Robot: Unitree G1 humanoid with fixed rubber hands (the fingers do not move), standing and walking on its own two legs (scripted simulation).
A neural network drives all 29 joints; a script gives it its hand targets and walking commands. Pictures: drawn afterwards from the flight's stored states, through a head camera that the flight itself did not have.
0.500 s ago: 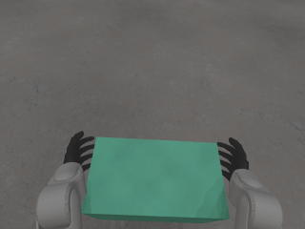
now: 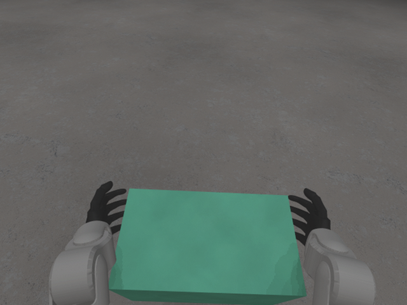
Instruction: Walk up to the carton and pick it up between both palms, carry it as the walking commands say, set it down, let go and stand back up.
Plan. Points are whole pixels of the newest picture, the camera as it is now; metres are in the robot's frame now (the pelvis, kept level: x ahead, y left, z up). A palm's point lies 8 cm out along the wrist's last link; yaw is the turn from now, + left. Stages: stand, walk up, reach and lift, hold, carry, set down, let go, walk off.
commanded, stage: carry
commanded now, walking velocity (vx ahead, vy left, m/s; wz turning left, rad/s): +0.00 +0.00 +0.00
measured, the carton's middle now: (205, 251) +0.25 +0.00 +0.02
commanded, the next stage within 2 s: none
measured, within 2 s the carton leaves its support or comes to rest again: neither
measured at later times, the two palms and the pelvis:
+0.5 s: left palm (102, 243) +0.22 +0.16 +0.11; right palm (331, 249) +0.21 -0.19 +0.11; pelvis -0.03 -0.02 +0.00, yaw +1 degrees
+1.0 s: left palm (104, 255) +0.20 +0.15 +0.10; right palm (337, 260) +0.20 -0.20 +0.10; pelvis -0.04 -0.02 +0.00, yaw +1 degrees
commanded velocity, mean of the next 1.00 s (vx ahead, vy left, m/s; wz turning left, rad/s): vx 0.00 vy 0.00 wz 0.00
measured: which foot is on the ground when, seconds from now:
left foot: down 0.00-1.00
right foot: down 0.00-1.00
